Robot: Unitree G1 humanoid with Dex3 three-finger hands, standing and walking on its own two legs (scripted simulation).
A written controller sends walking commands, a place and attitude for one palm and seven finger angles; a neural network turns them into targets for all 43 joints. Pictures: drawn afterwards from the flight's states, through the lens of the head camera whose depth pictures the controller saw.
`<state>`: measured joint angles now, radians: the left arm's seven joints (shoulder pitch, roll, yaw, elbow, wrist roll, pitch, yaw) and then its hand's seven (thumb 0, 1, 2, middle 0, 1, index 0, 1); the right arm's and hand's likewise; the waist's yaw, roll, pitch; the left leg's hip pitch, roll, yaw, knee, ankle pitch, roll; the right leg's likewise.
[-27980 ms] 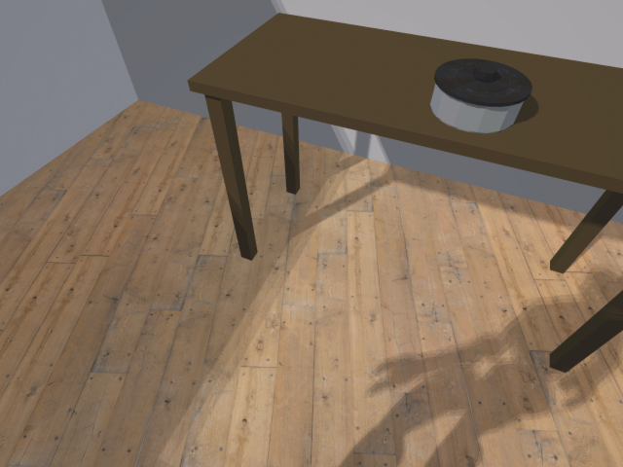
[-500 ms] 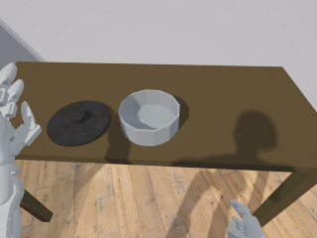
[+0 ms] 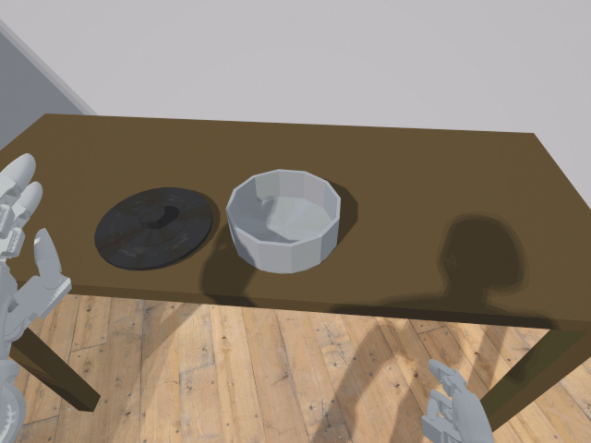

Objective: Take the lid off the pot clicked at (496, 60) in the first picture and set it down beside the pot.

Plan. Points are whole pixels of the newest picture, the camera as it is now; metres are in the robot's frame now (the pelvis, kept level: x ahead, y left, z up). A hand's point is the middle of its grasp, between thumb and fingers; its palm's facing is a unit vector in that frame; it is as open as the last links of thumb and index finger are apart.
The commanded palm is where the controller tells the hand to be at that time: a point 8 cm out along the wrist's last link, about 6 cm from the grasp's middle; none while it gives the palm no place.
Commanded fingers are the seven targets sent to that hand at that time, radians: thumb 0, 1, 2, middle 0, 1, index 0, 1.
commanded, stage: step back with the hand held close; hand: left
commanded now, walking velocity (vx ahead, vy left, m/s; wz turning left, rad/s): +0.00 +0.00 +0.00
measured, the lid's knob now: (152, 216) +0.45 +0.33 +0.04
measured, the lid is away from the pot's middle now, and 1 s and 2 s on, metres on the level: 0.24 0.24 0.24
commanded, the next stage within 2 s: stop stepping back and stand still in 1.78 s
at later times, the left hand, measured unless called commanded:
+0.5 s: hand (59, 303) +0.17 +0.25 +0.20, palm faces +0.31 -0.80 -0.51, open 7.4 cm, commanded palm +0.11 +0.30 +0.22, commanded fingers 0.00 0.90 0.90 -0.20 -0.30 -0.20 -0.30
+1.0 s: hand (13, 341) +0.13 +0.25 +0.22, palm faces +0.44 -0.78 -0.44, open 7.4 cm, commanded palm +0.06 +0.29 +0.22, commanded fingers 0.00 0.90 0.90 -0.20 -0.30 -0.20 -0.30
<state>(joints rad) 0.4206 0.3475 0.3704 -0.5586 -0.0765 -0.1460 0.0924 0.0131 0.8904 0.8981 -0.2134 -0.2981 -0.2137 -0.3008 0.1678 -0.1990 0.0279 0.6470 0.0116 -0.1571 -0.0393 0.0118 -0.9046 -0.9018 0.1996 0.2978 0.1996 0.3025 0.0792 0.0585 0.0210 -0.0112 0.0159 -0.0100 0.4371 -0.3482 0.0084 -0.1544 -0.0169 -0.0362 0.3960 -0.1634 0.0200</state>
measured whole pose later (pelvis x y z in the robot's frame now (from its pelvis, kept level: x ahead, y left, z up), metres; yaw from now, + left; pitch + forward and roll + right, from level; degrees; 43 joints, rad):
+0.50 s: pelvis -0.03 +0.02 -0.01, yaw -1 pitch +0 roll +0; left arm 0.57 0.47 0.48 -0.70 -0.06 -0.24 0.08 0.01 0.89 0.90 -0.22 -0.30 -0.22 -0.30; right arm 0.19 -0.21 -0.01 0.53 0.03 -0.03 -0.03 0.01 -0.91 -0.90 0.20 0.30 0.20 0.30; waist 0.00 -0.05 0.05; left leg -0.19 -0.03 0.03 0.54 -0.35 0.04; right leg -0.34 -0.06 0.01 0.50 -0.15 0.04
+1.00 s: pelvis -0.07 +0.01 -0.02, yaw +0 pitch -1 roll +0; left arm 0.49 0.45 0.52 -0.72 -0.05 -0.29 0.12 0.01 0.89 0.90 -0.22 -0.30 -0.22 -0.30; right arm 0.24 -0.19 -0.01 0.54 0.03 -0.09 -0.04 0.01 -0.90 -0.90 0.20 0.30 0.20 0.30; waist 0.00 -0.05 0.04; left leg -0.33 -0.03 0.01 0.71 -0.37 0.04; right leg -0.43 -0.04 0.02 0.62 -0.18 0.05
